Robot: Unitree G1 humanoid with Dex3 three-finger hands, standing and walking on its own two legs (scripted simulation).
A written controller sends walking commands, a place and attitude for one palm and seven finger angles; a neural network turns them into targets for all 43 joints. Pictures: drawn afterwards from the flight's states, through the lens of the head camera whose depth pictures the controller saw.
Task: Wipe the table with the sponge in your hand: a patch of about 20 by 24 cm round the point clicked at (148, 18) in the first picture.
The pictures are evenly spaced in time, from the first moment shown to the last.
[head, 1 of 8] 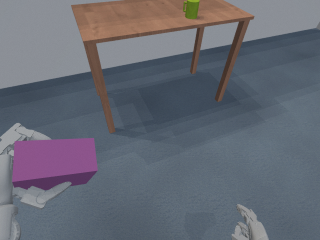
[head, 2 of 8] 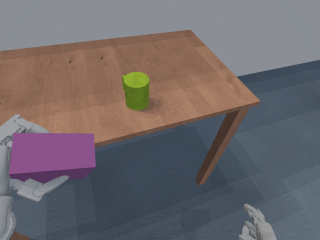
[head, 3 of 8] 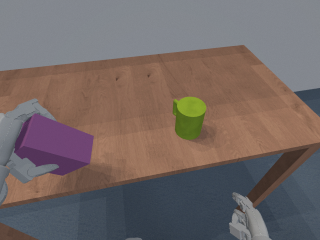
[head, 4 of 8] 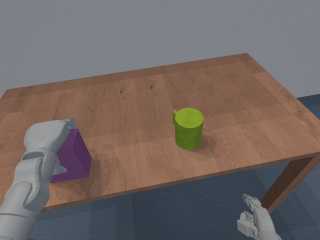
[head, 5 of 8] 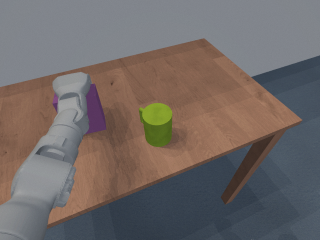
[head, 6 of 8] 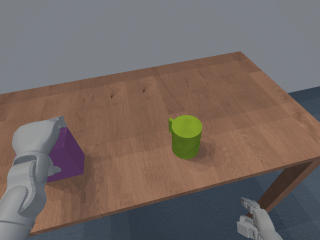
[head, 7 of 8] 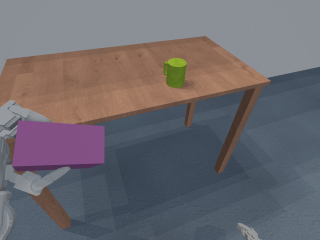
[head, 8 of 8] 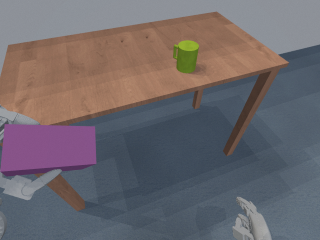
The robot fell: no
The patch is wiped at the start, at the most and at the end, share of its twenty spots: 0.00 0.95 0.95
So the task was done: yes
